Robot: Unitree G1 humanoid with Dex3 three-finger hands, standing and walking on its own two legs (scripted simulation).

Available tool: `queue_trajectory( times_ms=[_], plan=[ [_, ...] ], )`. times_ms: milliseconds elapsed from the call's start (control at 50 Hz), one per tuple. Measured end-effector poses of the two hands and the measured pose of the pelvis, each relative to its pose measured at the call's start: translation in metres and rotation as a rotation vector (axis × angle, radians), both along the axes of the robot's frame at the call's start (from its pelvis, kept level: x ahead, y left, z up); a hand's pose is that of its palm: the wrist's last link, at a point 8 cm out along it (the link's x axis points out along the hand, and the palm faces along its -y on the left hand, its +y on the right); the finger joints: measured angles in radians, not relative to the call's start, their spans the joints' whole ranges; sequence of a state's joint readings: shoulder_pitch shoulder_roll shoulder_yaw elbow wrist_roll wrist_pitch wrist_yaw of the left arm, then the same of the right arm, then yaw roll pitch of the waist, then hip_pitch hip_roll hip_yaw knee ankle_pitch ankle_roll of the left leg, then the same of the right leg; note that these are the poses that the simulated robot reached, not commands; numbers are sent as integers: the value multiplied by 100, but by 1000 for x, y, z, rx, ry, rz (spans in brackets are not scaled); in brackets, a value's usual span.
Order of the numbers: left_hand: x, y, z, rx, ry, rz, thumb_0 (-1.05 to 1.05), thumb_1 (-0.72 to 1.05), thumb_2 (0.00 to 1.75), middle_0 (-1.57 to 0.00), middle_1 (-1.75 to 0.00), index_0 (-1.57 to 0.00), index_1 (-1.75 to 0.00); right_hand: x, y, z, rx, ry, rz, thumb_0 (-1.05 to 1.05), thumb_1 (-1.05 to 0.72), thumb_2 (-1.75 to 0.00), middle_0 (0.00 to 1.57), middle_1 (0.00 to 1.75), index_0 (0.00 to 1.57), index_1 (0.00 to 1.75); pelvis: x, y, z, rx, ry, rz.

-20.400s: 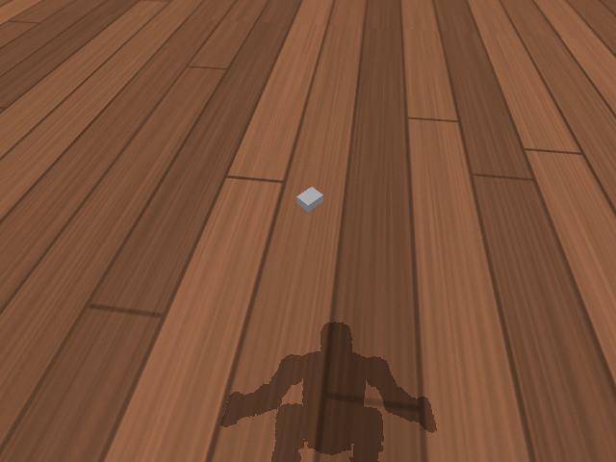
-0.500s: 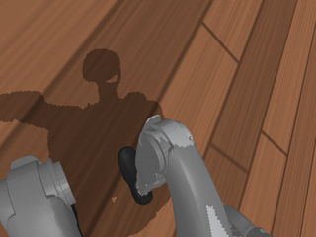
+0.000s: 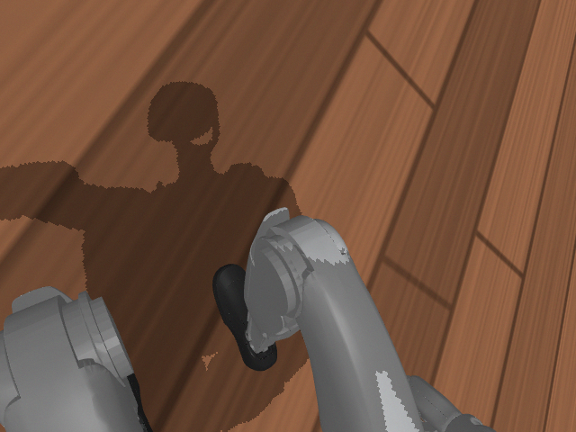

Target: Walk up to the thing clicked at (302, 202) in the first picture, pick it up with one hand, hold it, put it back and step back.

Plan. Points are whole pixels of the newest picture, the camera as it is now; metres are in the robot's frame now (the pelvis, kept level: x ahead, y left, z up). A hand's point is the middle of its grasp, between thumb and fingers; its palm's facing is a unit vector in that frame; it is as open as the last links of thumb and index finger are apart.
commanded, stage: close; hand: left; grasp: from above
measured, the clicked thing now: out of the picture +0.47 +0.33 -0.29
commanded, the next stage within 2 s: settle in 0.60 s
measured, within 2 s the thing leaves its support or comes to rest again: leaves its support in 0.96 s
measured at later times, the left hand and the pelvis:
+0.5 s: hand out of the picture +0.45 +0.33 -0.26, palm faces -0.45 -0.14 -0.88, open 10.5 cm; pelvis -0.01 +0.00 +0.00, yaw +0 degrees
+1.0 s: hand out of the picture +0.46 +0.34 -0.25, palm faces -0.43 -0.15 -0.89, open 10.5 cm; pelvis +0.00 +0.00 +0.00, yaw +0 degrees
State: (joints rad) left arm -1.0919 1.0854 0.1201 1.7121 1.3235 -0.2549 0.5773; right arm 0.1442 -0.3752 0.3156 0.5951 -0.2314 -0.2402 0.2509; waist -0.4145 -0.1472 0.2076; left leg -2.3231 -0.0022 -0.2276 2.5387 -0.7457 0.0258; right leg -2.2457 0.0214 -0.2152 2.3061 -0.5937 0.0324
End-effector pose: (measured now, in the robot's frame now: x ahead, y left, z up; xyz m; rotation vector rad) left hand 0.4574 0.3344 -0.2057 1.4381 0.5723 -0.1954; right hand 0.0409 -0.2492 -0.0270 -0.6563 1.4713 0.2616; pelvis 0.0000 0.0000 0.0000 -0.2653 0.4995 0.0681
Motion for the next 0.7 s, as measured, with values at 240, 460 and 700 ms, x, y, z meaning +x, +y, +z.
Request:
queue_trajectory(
  times_ms=[240, 460, 700],
  plan=[
    [0, 1, 2, -5, -2, -15, 0, 0, 53, -50, -67, -54, -64, -5, -4, 4, -32, -6, -9, 0, -90, -90, 20, 30, 20, 30, -3, 1, 0, -4, -12, -3],
    [-3, 3, 4, -9, -14, -23, 1, 2, 49, -56, -56, -61, -52, -4, -1, 4, -37, -14, 4, 0, -90, -90, 20, 30, 20, 30, -5, 2, -2, -9, -19, -2],
    [0, 3, 5, -1, -17, -21, 1, -3, 48, -63, -51, -68, -46, -5, 3, -1, -20, -15, 6, 0, -90, -90, 20, 30, 20, 30, -6, 2, -2, -5, -18, -4]
  ],
)
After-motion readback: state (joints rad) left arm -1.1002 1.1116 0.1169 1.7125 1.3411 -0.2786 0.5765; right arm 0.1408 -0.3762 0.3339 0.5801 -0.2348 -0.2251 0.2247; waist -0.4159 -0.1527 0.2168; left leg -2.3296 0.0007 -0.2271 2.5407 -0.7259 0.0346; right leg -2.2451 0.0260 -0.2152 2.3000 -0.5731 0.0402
